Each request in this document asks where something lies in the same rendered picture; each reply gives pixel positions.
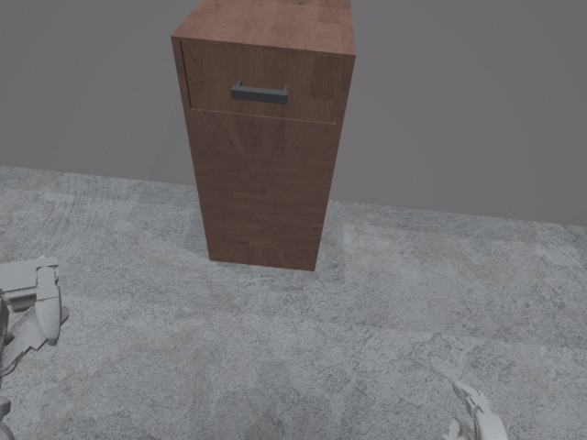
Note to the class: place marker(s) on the handle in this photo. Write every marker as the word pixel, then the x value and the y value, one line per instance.
pixel 259 94

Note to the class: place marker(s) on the robot right hand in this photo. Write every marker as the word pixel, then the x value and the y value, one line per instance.
pixel 486 425

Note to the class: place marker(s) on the drawer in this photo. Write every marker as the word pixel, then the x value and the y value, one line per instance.
pixel 313 80

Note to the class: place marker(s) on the robot left hand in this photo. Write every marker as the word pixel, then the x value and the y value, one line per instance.
pixel 29 286

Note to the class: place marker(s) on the cabinet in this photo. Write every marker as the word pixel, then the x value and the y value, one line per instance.
pixel 263 181

